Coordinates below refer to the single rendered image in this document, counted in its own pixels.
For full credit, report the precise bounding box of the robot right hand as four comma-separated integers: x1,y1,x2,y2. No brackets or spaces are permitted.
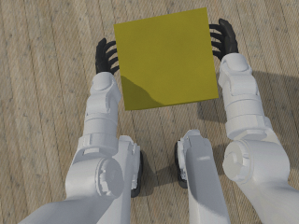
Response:
208,18,239,61

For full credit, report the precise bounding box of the right robot upper arm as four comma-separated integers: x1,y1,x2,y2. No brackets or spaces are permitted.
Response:
222,138,299,224

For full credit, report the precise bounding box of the robot left hand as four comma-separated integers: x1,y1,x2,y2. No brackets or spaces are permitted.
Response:
95,38,120,76

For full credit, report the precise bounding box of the left robot upper arm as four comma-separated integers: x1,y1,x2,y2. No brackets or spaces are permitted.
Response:
18,156,125,224

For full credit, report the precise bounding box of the robot right foot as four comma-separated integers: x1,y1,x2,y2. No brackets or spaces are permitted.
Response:
174,140,188,189

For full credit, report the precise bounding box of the right robot shin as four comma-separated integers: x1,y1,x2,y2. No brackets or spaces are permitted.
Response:
180,129,213,179

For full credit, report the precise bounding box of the robot right forearm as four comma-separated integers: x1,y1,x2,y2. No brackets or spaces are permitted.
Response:
218,52,291,170

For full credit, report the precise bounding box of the carton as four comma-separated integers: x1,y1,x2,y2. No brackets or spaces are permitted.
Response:
113,7,219,111

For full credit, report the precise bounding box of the robot left forearm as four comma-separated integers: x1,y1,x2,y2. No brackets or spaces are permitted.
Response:
64,72,121,185

